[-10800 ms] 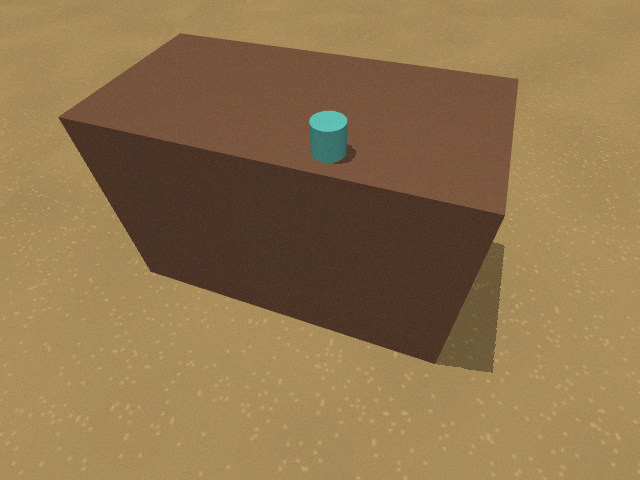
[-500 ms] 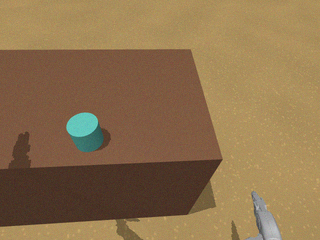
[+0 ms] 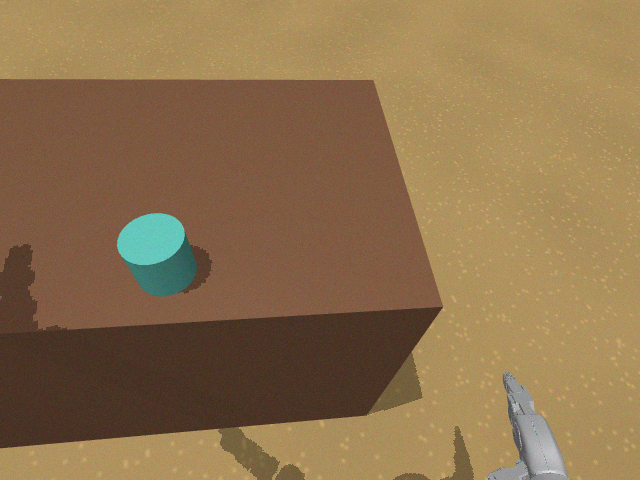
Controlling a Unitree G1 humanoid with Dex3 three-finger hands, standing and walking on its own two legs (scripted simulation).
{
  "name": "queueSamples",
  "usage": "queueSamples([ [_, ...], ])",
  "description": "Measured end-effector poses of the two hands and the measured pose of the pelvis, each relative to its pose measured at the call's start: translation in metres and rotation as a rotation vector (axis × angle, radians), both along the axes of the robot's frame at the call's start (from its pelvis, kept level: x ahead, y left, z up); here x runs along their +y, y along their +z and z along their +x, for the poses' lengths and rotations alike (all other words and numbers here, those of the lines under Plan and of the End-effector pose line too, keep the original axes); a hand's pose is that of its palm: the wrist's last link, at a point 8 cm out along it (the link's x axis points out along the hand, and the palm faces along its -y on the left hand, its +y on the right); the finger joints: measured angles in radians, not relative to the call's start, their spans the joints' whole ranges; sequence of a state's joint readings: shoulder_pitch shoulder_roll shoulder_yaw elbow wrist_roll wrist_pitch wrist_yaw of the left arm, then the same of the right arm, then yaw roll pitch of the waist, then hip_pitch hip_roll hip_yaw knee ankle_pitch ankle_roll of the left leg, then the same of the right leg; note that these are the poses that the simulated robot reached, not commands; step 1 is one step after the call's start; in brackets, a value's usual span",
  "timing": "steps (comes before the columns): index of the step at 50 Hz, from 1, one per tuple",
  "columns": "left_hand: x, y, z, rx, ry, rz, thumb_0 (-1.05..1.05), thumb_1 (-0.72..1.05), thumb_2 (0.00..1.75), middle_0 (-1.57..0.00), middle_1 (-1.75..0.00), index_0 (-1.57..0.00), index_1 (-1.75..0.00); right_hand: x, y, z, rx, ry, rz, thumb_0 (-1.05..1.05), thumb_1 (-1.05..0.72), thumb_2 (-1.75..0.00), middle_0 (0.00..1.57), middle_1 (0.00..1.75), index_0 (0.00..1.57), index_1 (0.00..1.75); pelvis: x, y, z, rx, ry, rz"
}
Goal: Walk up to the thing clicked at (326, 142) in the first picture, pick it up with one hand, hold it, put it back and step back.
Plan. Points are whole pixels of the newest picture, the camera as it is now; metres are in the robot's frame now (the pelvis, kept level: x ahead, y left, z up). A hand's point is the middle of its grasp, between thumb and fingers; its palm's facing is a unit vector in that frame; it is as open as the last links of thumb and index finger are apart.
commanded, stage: go down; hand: left
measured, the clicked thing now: (159, 255) +0.43 +0.21 +0.00
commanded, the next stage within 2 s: approach in 0.50 s
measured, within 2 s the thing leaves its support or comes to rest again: leaves its support in 1.66 s
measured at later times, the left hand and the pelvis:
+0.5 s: hand out of the picture +0.40 +0.41 +0.16, palm faces +0.27 -0.96 +0.01, open 17.6 cm; pelvis +0.00 +0.00 +0.00, yaw +0 degrees
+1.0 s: hand (43, 239) +0.42 +0.33 +0.07, palm faces +0.16 -0.99 +0.05, open 17.7 cm; pelvis -0.01 +0.00 -0.02, yaw +0 degrees
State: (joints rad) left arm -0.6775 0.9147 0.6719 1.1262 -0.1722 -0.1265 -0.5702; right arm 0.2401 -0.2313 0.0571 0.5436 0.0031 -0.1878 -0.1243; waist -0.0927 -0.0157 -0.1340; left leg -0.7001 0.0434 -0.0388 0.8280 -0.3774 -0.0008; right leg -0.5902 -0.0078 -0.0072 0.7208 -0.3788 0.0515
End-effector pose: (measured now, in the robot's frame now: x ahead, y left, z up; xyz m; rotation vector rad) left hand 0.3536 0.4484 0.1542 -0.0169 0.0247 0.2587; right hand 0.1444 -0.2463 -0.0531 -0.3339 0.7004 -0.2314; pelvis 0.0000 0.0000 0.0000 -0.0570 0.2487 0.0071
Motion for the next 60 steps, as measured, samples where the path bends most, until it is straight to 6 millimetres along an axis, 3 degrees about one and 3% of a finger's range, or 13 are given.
queueSamples([
  [20,0.003,0.010,0.015,0.000,0.003,0.003,-0.02,-0.55,0.08,-0.04,-0.04,-0.04,-0.05,0.003,0.002,-0.001,-0.007,0.007,0.001,-0.01,0.52,-0.06,0.05,0.05,0.05,0.05,0.002,-0.003,0.003,0.017,-0.005,-0.007],
  [38,-0.002,-0.010,0.007,0.046,-0.003,0.004,-0.02,-0.56,0.08,-0.05,-0.05,-0.03,-0.07,0.006,0.002,0.006,-0.010,0.032,0.009,-0.01,0.52,-0.05,0.05,0.05,0.05,0.05,0.002,-0.004,0.005,0.014,0.001,-0.005],
  [43,-0.021,-0.034,0.013,0.070,-0.041,-0.016,-0.02,-0.57,0.08,-0.04,-0.05,-0.03,-0.07,0.011,-0.002,0.008,-0.022,0.055,0.024,-0.01,0.53,-0.05,0.05,0.05,0.05,0.05,0.001,-0.008,0.001,0.023,0.003,-0.006],
  [49,-0.062,-0.079,0.032,0.080,-0.093,-0.049,-0.02,-0.60,0.08,-0.04,-0.06,-0.03,-0.08,0.010,-0.001,0.005,-0.042,0.075,0.019,-0.01,0.54,-0.05,0.05,0.05,0.05,0.05,0.000,-0.017,-0.008,0.043,0.002,-0.009],
  [55,-0.108,-0.116,0.061,0.060,-0.113,-0.066,-0.02,-0.60,0.07,-0.05,-0.07,-0.04,-0.08,-0.006,0.004,-0.014,-0.028,0.055,-0.029,-0.01,0.54,-0.05,0.05,0.05,0.05,0.05,-0.003,-0.027,-0.018,0.067,-0.010,-0.011],
  [60,-0.131,-0.126,0.080,0.011,-0.088,-0.074,-0.01,-0.62,0.04,-0.05,-0.06,-0.05,-0.06,-0.019,0.001,-0.035,0.018,0.012,-0.059,-0.01,0.53,-0.05,0.05,0.05,0.05,0.05,-0.005,-0.035,-0.023,0.090,-0.023,-0.015],
])
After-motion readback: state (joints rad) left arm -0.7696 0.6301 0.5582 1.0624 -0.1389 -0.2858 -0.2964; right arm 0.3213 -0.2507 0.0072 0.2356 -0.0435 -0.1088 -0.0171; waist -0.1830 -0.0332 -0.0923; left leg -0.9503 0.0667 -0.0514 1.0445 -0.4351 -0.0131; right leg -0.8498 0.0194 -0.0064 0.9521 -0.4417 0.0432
